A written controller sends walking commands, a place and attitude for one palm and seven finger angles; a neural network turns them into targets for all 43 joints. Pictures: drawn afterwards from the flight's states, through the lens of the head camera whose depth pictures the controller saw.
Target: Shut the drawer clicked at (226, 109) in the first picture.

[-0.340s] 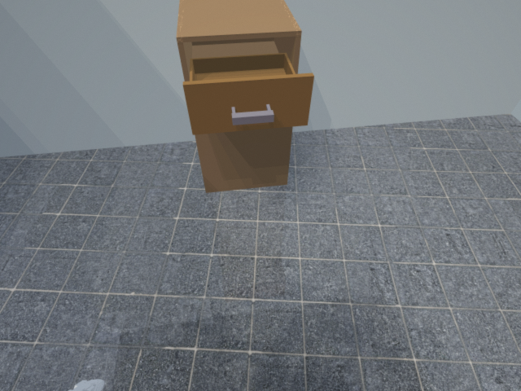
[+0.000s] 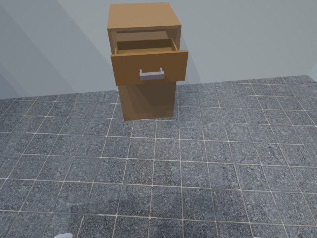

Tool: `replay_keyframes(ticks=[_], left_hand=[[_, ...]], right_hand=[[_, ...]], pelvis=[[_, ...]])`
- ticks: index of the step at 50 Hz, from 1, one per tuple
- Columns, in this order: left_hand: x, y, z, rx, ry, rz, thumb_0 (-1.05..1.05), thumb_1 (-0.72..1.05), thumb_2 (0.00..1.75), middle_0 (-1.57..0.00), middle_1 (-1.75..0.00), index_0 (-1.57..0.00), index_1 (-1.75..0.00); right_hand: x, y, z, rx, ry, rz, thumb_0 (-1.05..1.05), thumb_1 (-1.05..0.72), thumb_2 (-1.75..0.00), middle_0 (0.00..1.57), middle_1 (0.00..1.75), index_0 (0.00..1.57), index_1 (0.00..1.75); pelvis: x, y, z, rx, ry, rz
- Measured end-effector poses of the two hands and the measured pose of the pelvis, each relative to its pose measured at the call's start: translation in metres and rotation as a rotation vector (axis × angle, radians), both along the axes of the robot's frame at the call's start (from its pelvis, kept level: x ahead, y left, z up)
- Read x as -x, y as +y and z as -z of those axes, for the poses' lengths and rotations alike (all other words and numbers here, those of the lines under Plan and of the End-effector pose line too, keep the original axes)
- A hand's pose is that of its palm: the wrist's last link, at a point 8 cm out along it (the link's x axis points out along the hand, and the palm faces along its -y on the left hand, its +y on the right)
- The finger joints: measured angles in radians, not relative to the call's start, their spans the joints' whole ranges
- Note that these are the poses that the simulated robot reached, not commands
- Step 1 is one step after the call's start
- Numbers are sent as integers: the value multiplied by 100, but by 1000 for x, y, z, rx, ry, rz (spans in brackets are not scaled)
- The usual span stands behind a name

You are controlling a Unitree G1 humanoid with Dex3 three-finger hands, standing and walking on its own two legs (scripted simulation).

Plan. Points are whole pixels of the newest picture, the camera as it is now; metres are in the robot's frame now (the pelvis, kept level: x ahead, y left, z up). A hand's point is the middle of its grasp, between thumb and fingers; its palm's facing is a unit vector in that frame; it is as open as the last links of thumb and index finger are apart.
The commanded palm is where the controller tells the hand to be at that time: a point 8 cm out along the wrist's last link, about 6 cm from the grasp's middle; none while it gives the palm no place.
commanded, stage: stand and wait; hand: left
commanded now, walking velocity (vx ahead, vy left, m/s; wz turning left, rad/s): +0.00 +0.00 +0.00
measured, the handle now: (151, 73) +0.90 +0.09 -0.09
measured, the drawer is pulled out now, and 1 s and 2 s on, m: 0.28 0.28 0.28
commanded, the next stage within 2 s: look at it before walking up in 0.52 s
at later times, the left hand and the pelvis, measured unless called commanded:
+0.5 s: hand out of the picture +0.06 +0.24 -0.15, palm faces -0.03 -0.94 -0.33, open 7.4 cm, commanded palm none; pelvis -0.02 -0.01 +0.00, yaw +0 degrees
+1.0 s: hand out of the picture +0.06 +0.24 -0.15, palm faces -0.03 -0.94 -0.33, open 7.4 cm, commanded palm none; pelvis -0.02 +0.00 +0.00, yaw +0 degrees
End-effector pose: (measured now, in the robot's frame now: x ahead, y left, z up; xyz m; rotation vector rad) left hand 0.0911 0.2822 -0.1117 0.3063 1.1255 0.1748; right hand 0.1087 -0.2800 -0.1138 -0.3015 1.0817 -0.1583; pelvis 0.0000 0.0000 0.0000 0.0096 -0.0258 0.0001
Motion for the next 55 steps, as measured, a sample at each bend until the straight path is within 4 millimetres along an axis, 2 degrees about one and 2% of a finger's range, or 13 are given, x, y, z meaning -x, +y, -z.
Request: replay_keyframes(ticks=[11,20,38,55], left_hand=[[33,-1,5,-6,86,-23,0,90,90,-21,-30,-20,-30],[42,-1,4,-10,104,-27,0,90,90,-21,-30,-20,-30],[34,-1,2,-2,69,-11,0,90,90,-21,-30,-20,-30],[41,5,3,-7,96,-19,0,90,90,-21,-30,-20,-30]], right_hand=[[46,-15,7,14,117,42,1,-91,-90,21,30,21,30],[68,-18,9,13,161,60,1,-91,-90,21,30,21,30],[64,-11,6,4,128,56,1,-91,-90,21,30,21,30],[60,-11,5,11,131,54,1,-91,-90,21,30,21,30]], pelvis=[[8,-7,-2,4,-4,2],[14,-8,-3,5,-7,3],[18,-4,-4,5,-7,8],[16,-2,-5,6,-4,9]])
